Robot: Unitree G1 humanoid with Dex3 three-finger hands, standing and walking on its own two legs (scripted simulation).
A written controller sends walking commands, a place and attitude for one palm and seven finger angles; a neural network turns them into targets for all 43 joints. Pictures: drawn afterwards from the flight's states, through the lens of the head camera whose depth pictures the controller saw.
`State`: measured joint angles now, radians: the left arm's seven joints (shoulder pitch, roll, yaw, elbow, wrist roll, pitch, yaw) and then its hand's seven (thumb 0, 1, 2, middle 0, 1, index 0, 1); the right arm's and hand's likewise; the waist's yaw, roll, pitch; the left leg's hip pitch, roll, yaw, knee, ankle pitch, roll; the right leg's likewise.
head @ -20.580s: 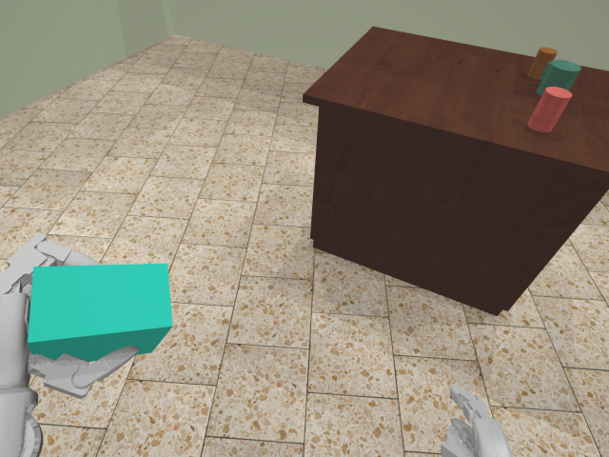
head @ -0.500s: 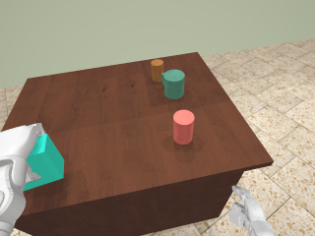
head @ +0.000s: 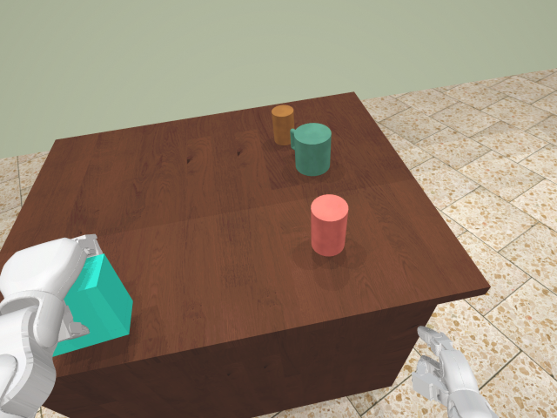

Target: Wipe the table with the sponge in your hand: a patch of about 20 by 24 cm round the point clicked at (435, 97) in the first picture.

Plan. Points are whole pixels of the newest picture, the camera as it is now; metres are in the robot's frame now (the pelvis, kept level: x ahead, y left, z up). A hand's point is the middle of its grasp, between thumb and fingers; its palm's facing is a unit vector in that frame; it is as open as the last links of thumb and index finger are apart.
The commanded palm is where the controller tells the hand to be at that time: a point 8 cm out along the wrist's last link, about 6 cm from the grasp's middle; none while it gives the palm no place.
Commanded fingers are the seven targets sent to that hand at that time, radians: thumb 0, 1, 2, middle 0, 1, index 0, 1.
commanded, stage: move the sponge above the wiping area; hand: left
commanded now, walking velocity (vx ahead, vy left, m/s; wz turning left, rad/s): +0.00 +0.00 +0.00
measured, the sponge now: (81, 313) +0.22 +0.33 +0.04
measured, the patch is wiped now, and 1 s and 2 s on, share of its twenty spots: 0.00 0.00 0.00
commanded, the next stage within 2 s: lower the sponge onto the table in 1.64 s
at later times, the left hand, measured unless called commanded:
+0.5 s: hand (96, 309) +0.21 +0.29 +0.07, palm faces -0.18 -0.11 -0.98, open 10.3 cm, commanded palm +0.21 +0.31 +0.17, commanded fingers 0.00 0.10 1.30 -1.20 -1.60 -1.20 -1.60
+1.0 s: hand (100, 303) +0.22 +0.29 +0.07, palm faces -0.14 -0.05 -0.99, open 10.2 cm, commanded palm +0.22 +0.31 +0.17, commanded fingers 0.00 0.10 1.30 -1.20 -1.60 -1.20 -1.60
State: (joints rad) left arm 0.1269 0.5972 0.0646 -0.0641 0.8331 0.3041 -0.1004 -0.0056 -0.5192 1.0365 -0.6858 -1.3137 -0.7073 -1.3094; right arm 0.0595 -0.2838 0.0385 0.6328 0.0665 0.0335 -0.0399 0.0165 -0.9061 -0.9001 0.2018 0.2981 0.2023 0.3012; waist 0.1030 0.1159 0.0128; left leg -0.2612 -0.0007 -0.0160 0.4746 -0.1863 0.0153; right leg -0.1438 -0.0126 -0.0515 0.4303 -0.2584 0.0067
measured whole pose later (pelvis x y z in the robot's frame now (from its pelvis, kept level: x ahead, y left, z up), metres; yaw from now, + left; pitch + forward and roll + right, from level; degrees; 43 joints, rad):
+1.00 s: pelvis +0.00 +0.00 +0.00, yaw +0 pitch -2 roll -1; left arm 0.18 0.61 0.02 -0.17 0.88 0.07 -0.11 -0.01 -0.51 1.04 -0.71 -1.33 -0.73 -1.33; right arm 0.10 -0.27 0.03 0.62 0.03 -0.02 -0.10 0.02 -0.91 -0.90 0.20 0.30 0.20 0.30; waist 0.14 0.09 0.04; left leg -0.26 0.00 -0.02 0.50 -0.20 0.02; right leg -0.13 -0.01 -0.05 0.43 -0.26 0.00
